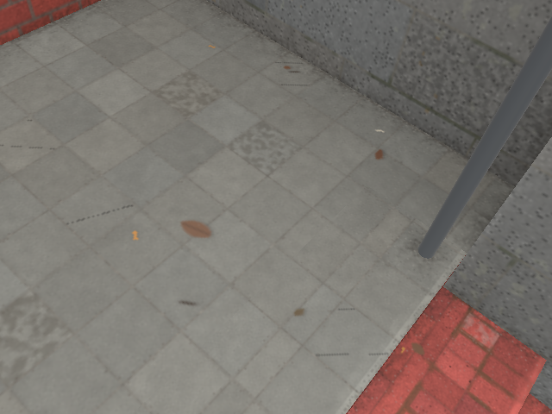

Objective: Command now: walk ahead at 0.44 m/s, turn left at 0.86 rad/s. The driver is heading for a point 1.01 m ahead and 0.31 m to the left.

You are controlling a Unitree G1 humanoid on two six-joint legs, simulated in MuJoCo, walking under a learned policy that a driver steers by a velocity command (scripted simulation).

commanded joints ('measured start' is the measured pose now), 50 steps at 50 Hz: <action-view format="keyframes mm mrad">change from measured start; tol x64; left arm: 1 -136 53 20 -94 9 -41 6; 50 181 58 70 111 -59 -63 -49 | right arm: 1 94 -116 -42 -32 3 -48 11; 50 36 -56 33 67 -2 -170 73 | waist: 1 -47 47 -101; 50 84 60 -65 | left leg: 1 383 288 -403 -158 -288 -27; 14 197 247 -552 -369 14 207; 19 -266 256 -377 153 1558 58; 21 -516 -6 -106 982 -71 -23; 26 -732 248 16 1650 -210 20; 42 684 434 24 199 -295 -42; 50 187 479 134 -179 134 -76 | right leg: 1 -337 -25 48 72 6 -15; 11 -801 -19 -31 579 -260 -52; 18 849 78 -101 -59 -300 -95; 22 972 -431 1090 -967 -874 -373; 36 487 -311 -230 -1454 -3 -146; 40 724 -316 -256 -842 1013 -149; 42 211 -187 -92 -169 -182 -121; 50 51 -195 81 -8 106 -95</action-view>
